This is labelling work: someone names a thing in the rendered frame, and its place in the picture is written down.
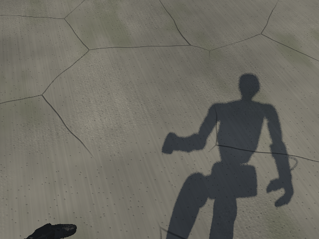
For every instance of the left robot hand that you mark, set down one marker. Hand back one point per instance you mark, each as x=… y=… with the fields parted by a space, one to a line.
x=57 y=231

